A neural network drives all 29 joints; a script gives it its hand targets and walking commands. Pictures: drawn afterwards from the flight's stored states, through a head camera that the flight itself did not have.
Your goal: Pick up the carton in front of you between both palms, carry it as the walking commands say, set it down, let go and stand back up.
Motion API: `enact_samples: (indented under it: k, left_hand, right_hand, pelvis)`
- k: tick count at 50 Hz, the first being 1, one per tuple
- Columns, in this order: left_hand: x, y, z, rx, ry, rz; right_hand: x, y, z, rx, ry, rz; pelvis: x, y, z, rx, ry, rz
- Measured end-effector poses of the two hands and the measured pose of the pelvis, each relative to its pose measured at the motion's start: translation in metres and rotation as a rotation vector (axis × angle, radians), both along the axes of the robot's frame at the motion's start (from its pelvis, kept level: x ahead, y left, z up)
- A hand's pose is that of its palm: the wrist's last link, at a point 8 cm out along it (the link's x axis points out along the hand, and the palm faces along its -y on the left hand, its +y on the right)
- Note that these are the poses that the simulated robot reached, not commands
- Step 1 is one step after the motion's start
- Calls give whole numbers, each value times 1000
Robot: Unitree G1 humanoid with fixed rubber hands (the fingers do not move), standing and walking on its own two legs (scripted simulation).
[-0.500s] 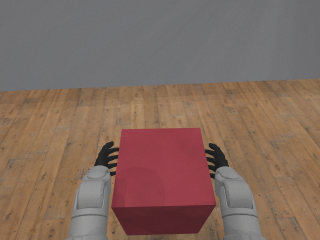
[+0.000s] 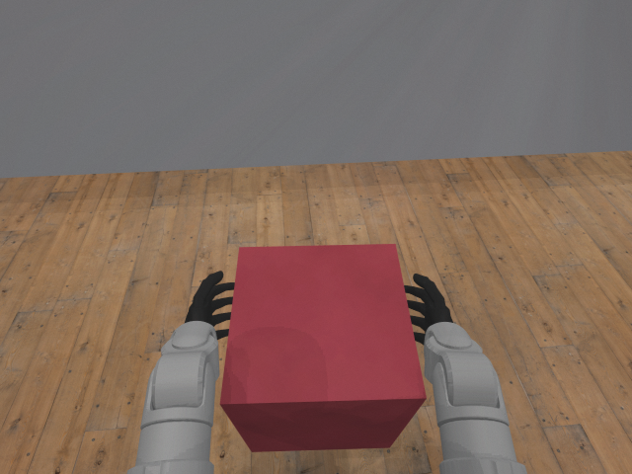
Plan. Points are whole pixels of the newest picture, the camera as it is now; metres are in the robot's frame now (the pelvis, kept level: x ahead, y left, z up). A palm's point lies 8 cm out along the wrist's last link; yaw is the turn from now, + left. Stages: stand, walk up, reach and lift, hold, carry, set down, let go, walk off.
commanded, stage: carry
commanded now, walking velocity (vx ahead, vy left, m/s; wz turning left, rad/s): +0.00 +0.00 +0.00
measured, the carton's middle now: (319, 354) +0.29 +0.00 -0.04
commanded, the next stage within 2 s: hold in 0.30 s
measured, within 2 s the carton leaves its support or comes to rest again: neither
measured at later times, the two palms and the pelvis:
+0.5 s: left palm (222, 330) +0.28 +0.12 +0.04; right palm (462, 353) +0.25 -0.17 +0.04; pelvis -0.01 +0.00 +0.01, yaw -7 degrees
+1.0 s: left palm (225, 304) +0.33 +0.13 +0.03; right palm (447, 341) +0.27 -0.17 +0.02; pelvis -0.03 +0.07 +0.00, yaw -13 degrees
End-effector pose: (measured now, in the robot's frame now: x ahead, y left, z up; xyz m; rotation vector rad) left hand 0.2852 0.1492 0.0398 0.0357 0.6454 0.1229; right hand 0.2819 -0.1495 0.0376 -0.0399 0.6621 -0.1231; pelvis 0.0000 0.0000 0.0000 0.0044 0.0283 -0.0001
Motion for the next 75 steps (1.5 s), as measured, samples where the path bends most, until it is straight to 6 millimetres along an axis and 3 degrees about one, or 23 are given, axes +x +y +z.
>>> enact_samples:
  k: [15, 20, 28, 34, 41, 47, 53, 59, 66, 75]
  left_hand:
    - [-2, -5, 1, 3, -1, 0]
    - [-8, -10, 1, 15, 9, -20]
    - [6, -35, 5, 14, 5, -159]
    - [11, -33, 10, 3, 0, -205]
    - [20, -17, 8, -34, 18, -181]
    - [39, -18, -1, -70, 29, -144]
    - [53, -24, -38, -59, 54, -140]
    - [55, -25, -106, -27, 59, -130]
    - [62, -28, -181, -39, 17, -80]
    - [81, -31, -225, -66, -14, -29]
  right_hand:
    - [-1, -5, 1, -2, -1, 1]
    - [-12, -10, 0, -12, 9, -3]
    - [-40, -31, 4, -7, 6, -148]
    - [-49, -26, 11, -15, 3, -198]
    - [-39, -11, 11, -5, 17, -203]
    - [-18, -12, 0, 0, 23, -189]
    - [0, -18, -35, -20, 53, -165]
    - [11, -22, -103, -21, 62, -131]
    - [29, -27, -180, -2, 21, -110]
    - [58, -30, -225, 47, -10, -114]
  pelvis:
    - [-2, -5, 0, 2, -2, 0]
    - [-4, -5, 8, 10, -85, -53]
    - [-10, 10, 12, -13, -133, -152]
    - [-13, 27, 12, -17, -151, -186]
    - [-19, 48, 9, -20, -158, -204]
    - [-26, 62, 1, -17, -127, -214]
    - [-34, 69, -10, -2, -15, -227]
    - [-45, 69, -28, 13, 165, -223]
    - [-54, 58, -66, 35, 409, -214]
    - [-55, 40, -114, 60, 606, -214]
